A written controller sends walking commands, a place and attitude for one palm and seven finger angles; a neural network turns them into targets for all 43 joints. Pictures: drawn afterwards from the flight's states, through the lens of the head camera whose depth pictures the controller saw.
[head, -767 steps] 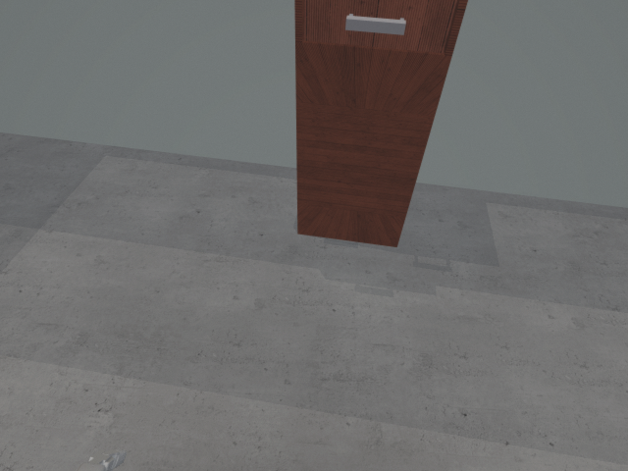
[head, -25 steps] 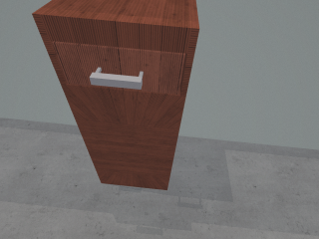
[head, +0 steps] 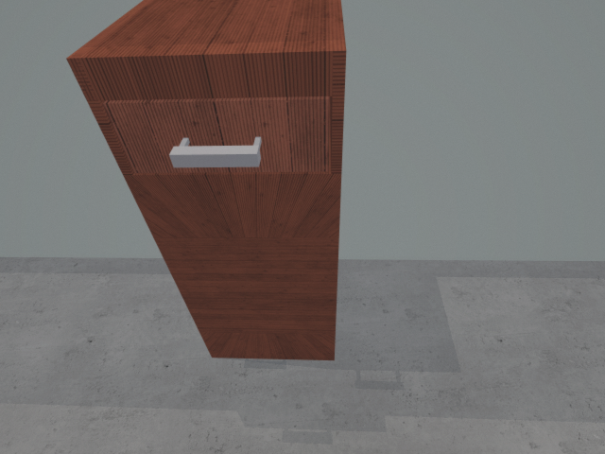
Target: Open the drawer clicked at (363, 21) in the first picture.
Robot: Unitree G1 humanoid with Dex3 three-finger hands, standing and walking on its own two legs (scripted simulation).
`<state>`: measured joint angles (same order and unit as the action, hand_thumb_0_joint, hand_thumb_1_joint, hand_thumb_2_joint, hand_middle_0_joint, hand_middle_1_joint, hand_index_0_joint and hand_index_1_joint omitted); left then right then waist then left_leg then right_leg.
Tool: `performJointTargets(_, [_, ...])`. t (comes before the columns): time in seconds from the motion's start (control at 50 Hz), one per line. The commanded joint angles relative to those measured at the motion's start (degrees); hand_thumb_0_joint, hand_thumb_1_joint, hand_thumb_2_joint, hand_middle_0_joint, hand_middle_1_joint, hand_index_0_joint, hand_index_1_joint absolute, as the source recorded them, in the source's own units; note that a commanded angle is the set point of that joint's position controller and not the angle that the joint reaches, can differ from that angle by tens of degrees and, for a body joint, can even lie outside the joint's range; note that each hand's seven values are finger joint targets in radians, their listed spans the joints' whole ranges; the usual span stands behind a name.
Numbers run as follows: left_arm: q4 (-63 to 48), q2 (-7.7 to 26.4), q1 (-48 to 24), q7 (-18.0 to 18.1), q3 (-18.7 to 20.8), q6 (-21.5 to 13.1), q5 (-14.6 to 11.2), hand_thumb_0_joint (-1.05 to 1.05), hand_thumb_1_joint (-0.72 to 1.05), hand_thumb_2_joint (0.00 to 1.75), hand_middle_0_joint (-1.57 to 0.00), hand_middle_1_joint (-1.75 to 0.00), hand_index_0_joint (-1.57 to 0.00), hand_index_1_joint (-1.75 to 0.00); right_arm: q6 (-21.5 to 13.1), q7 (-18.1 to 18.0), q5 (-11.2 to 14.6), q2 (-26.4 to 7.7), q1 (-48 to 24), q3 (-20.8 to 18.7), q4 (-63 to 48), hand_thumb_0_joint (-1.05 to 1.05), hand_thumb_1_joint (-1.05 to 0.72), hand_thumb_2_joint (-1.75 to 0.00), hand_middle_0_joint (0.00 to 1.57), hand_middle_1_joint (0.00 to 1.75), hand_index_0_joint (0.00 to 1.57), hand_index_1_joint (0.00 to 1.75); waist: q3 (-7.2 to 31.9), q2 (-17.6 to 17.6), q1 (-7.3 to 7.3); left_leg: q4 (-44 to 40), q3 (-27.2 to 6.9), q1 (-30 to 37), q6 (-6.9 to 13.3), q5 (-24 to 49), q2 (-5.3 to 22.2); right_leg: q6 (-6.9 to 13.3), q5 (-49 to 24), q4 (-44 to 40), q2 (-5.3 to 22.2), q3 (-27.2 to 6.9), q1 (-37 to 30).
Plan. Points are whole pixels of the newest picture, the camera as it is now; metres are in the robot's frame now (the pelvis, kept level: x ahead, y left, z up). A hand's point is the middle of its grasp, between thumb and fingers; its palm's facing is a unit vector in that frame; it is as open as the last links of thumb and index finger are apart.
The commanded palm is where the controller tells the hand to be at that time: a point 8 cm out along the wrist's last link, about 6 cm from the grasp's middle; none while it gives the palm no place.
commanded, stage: come to a stop and stand still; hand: left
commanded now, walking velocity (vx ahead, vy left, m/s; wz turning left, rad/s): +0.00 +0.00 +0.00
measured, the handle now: (218, 149) +0.57 +0.18 +0.13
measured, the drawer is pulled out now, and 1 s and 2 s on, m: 0.00 0.00 0.00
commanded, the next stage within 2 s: look again from close up in 0.18 s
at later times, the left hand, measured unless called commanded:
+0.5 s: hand out of the picture +0.02 +0.13 -0.17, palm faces +0.03 -0.98 -0.19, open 7.3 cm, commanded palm none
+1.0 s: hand out of the picture +0.12 +0.16 -0.12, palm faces -0.02 -0.92 -0.39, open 7.3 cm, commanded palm +0.15 +0.18 -0.04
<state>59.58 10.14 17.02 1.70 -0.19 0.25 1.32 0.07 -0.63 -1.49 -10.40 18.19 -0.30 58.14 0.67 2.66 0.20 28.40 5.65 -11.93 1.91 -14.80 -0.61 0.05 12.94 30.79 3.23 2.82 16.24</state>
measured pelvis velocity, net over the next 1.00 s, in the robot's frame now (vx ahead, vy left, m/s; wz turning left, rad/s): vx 0.05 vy -0.04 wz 0.00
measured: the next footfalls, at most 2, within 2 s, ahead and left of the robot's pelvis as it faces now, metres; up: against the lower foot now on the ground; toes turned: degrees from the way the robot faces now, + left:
none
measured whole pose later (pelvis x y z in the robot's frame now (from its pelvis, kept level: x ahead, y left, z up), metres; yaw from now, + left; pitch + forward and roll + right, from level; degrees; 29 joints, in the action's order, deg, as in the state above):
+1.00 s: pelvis +0.05 -0.04 +0.00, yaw +0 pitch +0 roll +1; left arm 30.0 11.6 24.9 7.3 -3.9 2.3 6.0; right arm -9.1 -5.4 1.6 -11.3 19.3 0.0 56.7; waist -1.4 2.2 -2.7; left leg 26.4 4.8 -8.5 -1.7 -18.1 2.9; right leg 2.7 16.5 29.8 -0.4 3.9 13.4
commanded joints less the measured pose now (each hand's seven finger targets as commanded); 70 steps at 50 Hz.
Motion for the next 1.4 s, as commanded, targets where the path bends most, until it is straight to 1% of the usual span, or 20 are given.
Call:
performJointTargets(0.0, [-2.20,5.13,1.82,-0.27,0.66,-1.01,-0.29,0.00,0.90,0.90,-0.20,-0.30,-0.20,-0.30,-1.13,-0.08,0.18,-5.29,1.92,-0.45,-2.43,0.00,-0.90,-0.90,0.20,0.30,0.20,0.30,-8.39,-3.96,-0.17,-12.19,-9.26,-8.48,1.20,-12.63,6.03,1.93,11.39,-8.02,1.73,-5.69,1.22])
performJointTargets(0.12, [-1.05,5.24,1.79,-0.37,0.65,-1.59,-0.56,0.00,0.90,0.90,-0.20,-0.30,-0.20,-0.30,-1.31,-0.15,0.35,-4.09,3.54,0.06,-0.26,0.00,-0.90,-0.90,0.20,0.30,0.20,0.30,-5.92,-5.18,0.36,-9.20,-6.85,-4.55,0.55,-6.97,5.02,2.28,12.92,-10.55,3.06,-7.63,1.95])
performJointTargets(0.32, [2.33,3.84,2.68,-0.27,0.50,-2.36,-0.80,0.00,0.90,0.90,-0.20,-0.30,-0.20,-0.30,-2.13,-0.75,0.68,-2.15,4.54,0.67,3.40,0.00,-0.90,-0.90,0.20,0.30,0.20,0.30,-3.35,-2.90,-0.06,-8.04,-5.73,-1.71,-0.19,2.17,5.74,2.71,1.16,-9.71,3.50,-6.56,-2.64])
performJointTargets(0.86, [3.33,3.57,2.16,0.16,1.05,-2.18,-0.70,0.00,0.90,0.90,-0.20,-0.30,-0.20,-0.30,-1.91,-1.65,0.62,-1.54,2.86,0.57,5.94,0.00,-0.90,-0.90,0.20,0.30,0.20,0.30,-3.89,-2.30,-0.51,-7.80,-5.03,1.38,-1.09,9.74,6.81,2.78,-13.02,-8.54,3.13,-4.25,-6.72])
performJointTargets(0.88, [6.15,5.99,8.85,2.77,1.78,-3.03,-0.43,0.00,0.90,0.90,-0.20,-0.30,-0.20,-0.30,-1.96,-1.08,1.48,-4.53,-4.71,-0.82,2.01,0.00,-0.90,-0.90,0.20,0.30,0.20,0.30,-4.71,-8.94,-3.70,7.05,-1.83,-5.07,-2.94,4.19,6.77,-1.30,-42.46,-8.59,7.82,-9.82,-8.23])
performJointTargets(0.9, [-80.77,20.09,-38.38,1.65,-4.42,-14.39,6.73,0.00,0.88,0.89,-0.20,-0.32,-0.20,-0.32,-11.15,-4.19,4.36,-12.49,-6.48,0.62,-19.29,0.00,-0.90,-0.90,0.20,0.30,0.20,0.30,22.08,9.29,2.30,-3.32,-1.50,11.23,1.07,11.67,0.60,2.82,-32.73,-4.18,2.40,-14.61,-11.37])
performJointTargets(0.92, [-64.72,19.77,-12.77,6.54,0.92,-9.15,7.91,0.00,0.85,0.88,-0.20,-0.33,-0.20,-0.33,-15.91,-6.47,2.93,-9.07,-8.76,-0.58,-15.43,0.00,-0.90,-0.90,0.20,0.30,0.20,0.30,20.91,18.68,-2.05,-4.20,-1.83,12.16,1.47,24.66,0.59,3.98,-20.98,-0.59,-0.12,-8.11,-12.71])
performJointTargets(0.94, [-62.87,15.50,-10.26,10.35,0.80,-4.91,4.87,0.00,0.83,0.87,-0.21,-0.34,-0.21,-0.34,-17.53,-6.68,4.43,-9.01,-9.10,-1.67,-12.30,0.00,-0.90,-0.90,0.20,0.30,0.20,0.30,13.56,17.78,-1.77,-3.64,-2.62,8.54,-0.81,19.43,1.77,3.08,-9.46,-2.47,-0.97,-4.18,-5.47])
performJointTargets(0.96, [-53.79,3.35,6.78,10.83,-5.41,0.96,6.88,0.00,0.81,0.86,-0.21,-0.36,-0.21,-0.36,-17.60,-6.49,4.85,-5.46,-7.35,-1.36,-13.46,0.00,-0.90,-0.90,0.20,0.30,0.20,0.30,9.37,8.08,-1.15,-3.94,-3.34,4.14,-0.19,19.50,2.81,2.37,-9.19,-2.36,-1.81,-2.91,-3.73])
performJointTargets(0.98, [-65.91,3.40,-1.36,10.85,-7.95,0.85,9.15,0.00,0.78,0.85,-0.21,-0.37,-0.21,-0.37,-18.56,-5.87,5.28,-7.30,-9.93,-1.47,-18.46,0.00,-0.90,-0.90,0.20,0.30,0.20,0.30,3.98,2.12,-0.75,-3.03,-4.88,1.90,0.14,18.41,2.44,2.03,-11.35,-2.01,-1.80,-2.93,-1.23])
performJointTargets(1.0, [-67.24,7.09,0.85,11.98,-5.55,0.39,14.74,0.00,0.76,0.84,-0.21,-0.39,-0.21,-0.39,-18.58,-5.66,3.72,-9.27,-10.06,-2.29,-19.03,0.00,-0.90,-0.90,0.20,0.30,0.20,0.30,7.38,-3.29,-0.47,-0.69,-4.39,1.58,0.67,18.01,1.72,2.03,-10.80,-1.18,-2.16,-2.80,1.35])
performJointTargets(1.02, [-67.28,7.58,1.58,13.56,-6.63,0.05,20.04,0.00,0.74,0.83,-0.21,-0.40,-0.21,-0.40,-18.04,-5.00,2.11,-10.00,-10.91,-2.10,-20.67,0.00,-0.90,-0.90,0.20,0.30,0.20,0.30,4.11,-8.00,0.38,1.00,-4.56,-1.33,0.88,15.23,0.64,1.92,-8.42,-1.31,-2.49,-2.69,5.25])
performJointTargets(1.06, [-61.90,6.44,10.69,15.76,-7.01,1.46,30.13,0.00,0.69,0.81,-0.22,-0.43,-0.22,-0.43,-15.40,-3.43,0.91,-9.75,-10.98,-2.88,-25.00,0.00,-0.90,-0.90,0.20,0.30,0.20,0.30,3.19,-16.92,-1.92,3.16,-4.26,-7.51,0.38,10.52,-0.99,1.61,-0.35,-0.80,-2.59,-2.96,7.34])
performJointTargets(1.1, [-59.35,5.57,21.78,17.34,-6.91,1.48,39.01,0.00,0.64,0.79,-0.22,-0.47,-0.22,-0.47,-11.46,-1.36,-0.49,-10.14,-14.01,-3.77,-28.78,0.00,-0.90,-0.90,0.20,0.30,0.20,0.30,0.49,-19.40,-5.60,3.42,-3.79,-13.09,-0.62,5.97,-1.46,1.99,2.96,-1.03,-2.64,-4.98,6.56])
performJointTargets(1.14, [-59.33,7.45,27.73,17.97,-4.33,0.71,46.30,0.00,0.60,0.77,-0.22,-0.50,-0.22,-0.50,-6.25,1.42,-0.62,-10.03,-15.96,-4.08,-30.35,0.00,-0.90,-0.90,0.20,0.30,0.20,0.30,3.02,-18.47,-8.85,4.06,-2.72,-16.29,-1.43,7.88,-1.28,3.00,-4.83,1.72,-2.52,-6.56,2.77])
performJointTargets(1.24, [-76.00,16.69,12.24,21.44,1.33,-0.46,57.68,0.00,0.48,0.72,-0.23,-0.57,-0.23,-0.57,1.06,4.08,-0.83,-9.21,-20.53,-3.15,-36.33,0.00,-0.90,-0.90,0.20,0.30,0.20,0.30,11.03,-5.14,-8.96,6.89,-1.53,-15.02,-1.17,6.79,-2.49,3.83,-5.48,5.85,-2.80,-8.42,1.66])
performJointTargets(1.28, [-79.17,17.28,6.38,23.90,1.80,0.31,60.13,0.00,0.43,0.70,-0.23,-0.60,-0.23,-0.60,1.88,3.72,-1.72,-8.01,-19.63,-3.00,-37.26,0.00,-0.90,-0.90,0.20,0.30,0.20,0.30,15.15,0.72,-7.69,8.69,-1.81,-11.55,-0.92,6.47,-2.72,4.08,-4.51,6.50,-3.39,-9.36,4.11])
performJointTargets(1.32, [-84.23,19.20,-5.03,25.73,2.18,-0.04,61.26,0.00,0.39,0.68,-0.24,-0.63,-0.24,-0.63,2.21,3.14,-2.49,-7.83,-19.80,-3.02,-37.00,0.00,-0.90,-0.90,0.20,0.30,0.20,0.30,17.01,2.07,-4.88,11.11,-3.13,-6.85,-0.70,6.09,-2.64,4.05,-1.48,5.41,-3.13,-11.17,9.59])
performJointTargets(1.34, [-86.34,20.97,-12.03,26.50,2.74,-0.61,61.63,0.00,0.36,0.67,-0.24,-0.64,-0.24,-0.64,2.25,2.56,-2.99,-7.55,-19.60,-2.91,-36.45,0.00,-0.90,-0.90,0.20,0.30,0.20,0.30,16.11,-0.36,-3.27,12.44,-4.05,-5.92,-0.35,4.35,-2.62,3.60,2.13,4.29,-2.99,-11.77,11.90])
performJointTargets(1.38, [-84.35,19.70,-15.90,26.49,0.72,-2.25,60.55,0.00,0.32,0.65,-0.24,-0.68,-0.24,-0.68,1.48,1.74,-3.09,-7.29,-19.27,-2.77,-35.59,0.00,-0.90,-0.90,0.20,0.30,0.20,0.30,14.81,0.67,-1.64,13.43,-4.45,-2.89,0.05,2.35,-2.50,3.30,5.78,2.44,-2.53,-11.14,14.89])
